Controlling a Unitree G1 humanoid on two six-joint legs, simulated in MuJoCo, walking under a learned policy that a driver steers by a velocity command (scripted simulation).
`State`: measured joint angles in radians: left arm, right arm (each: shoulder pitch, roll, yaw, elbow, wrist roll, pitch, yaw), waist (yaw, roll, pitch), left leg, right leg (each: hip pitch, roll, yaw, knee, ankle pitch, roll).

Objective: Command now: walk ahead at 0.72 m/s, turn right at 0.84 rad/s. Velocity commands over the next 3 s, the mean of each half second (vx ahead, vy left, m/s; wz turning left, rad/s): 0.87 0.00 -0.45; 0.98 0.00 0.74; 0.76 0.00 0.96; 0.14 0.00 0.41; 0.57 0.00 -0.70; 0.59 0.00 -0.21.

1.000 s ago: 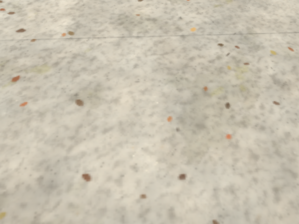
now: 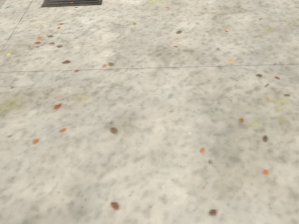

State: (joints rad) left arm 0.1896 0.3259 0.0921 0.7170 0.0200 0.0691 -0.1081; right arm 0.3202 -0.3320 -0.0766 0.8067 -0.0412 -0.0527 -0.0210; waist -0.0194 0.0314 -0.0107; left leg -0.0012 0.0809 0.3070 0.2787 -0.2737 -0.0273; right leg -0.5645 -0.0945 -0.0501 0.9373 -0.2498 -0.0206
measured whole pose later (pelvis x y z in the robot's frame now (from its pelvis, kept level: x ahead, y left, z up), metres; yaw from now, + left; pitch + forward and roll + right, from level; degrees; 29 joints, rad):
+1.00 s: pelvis +0.76 -0.28 -0.01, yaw +10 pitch +3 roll -1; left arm -0.09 0.23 -0.07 0.55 0.03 -0.08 -0.02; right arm 0.47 -0.30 -0.08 0.88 0.00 -0.08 0.01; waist -0.16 0.01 0.01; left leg 0.06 -0.15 -0.28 0.34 -0.40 0.14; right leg -0.63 -0.08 0.10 0.54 0.01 0.04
